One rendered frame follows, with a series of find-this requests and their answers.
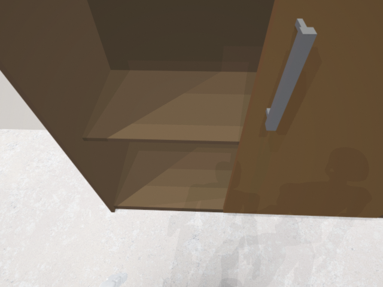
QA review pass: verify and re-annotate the handle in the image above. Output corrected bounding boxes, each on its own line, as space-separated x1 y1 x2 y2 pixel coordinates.
265 19 317 131

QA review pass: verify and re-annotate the wardrobe door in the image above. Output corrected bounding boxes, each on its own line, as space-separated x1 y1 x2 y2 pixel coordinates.
223 0 383 218

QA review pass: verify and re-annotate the robot left hand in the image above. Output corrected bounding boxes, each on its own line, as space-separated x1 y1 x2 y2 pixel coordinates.
99 273 127 287

